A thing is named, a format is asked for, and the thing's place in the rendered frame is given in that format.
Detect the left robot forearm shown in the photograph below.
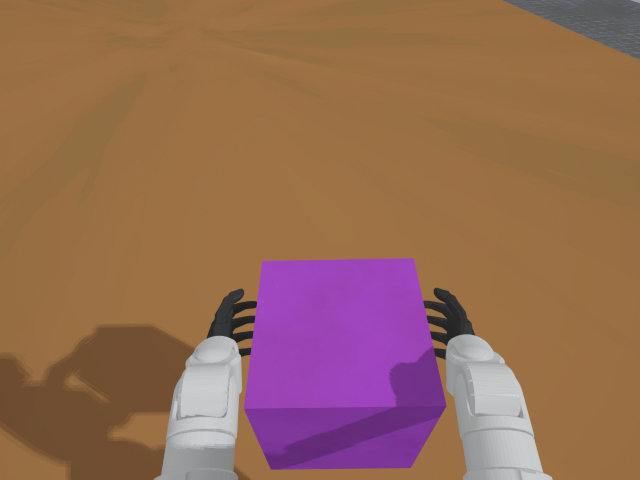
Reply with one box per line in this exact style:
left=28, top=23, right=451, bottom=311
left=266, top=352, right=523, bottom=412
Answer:
left=154, top=336, right=242, bottom=480

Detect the right robot forearm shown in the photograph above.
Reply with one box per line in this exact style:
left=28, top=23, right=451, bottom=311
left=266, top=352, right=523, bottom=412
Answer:
left=446, top=334, right=553, bottom=480

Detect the carton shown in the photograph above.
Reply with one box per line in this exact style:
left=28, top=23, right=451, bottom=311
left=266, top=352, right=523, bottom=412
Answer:
left=244, top=258, right=446, bottom=470

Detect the robot left hand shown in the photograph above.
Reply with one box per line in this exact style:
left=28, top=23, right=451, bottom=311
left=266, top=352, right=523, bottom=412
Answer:
left=207, top=289, right=257, bottom=357

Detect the robot right hand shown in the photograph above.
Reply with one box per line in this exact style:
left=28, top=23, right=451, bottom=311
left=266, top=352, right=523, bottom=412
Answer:
left=423, top=288, right=476, bottom=360

